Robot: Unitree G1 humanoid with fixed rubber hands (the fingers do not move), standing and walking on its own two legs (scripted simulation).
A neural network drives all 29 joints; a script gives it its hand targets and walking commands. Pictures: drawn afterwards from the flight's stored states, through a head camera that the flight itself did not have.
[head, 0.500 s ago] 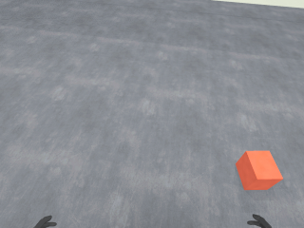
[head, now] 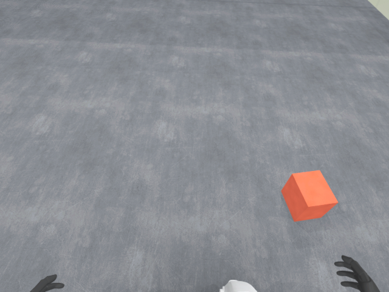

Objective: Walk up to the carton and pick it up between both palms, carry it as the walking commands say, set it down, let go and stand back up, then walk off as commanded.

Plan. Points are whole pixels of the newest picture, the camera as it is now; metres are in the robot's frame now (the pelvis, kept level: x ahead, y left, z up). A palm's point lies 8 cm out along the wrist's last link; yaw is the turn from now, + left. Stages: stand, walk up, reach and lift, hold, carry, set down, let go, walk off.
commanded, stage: walk up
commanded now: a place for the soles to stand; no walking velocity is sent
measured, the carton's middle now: (306, 196) +0.66 -0.60 -0.68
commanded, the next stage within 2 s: none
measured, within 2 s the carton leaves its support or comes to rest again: neither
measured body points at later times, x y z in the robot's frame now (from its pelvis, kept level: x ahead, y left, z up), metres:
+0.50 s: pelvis +0.10 -0.08 -0.02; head +0.11 -0.07 +0.43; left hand +0.36 +0.17 -0.10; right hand +0.01 -0.44 -0.08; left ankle +0.16 +0.01 -0.74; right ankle +0.08 -0.21 -0.70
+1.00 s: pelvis +0.21 -0.20 -0.02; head +0.24 -0.20 +0.43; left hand +0.50 +0.00 -0.10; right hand +0.08 -0.51 -0.10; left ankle +0.34 -0.14 -0.73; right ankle +0.16 -0.30 -0.74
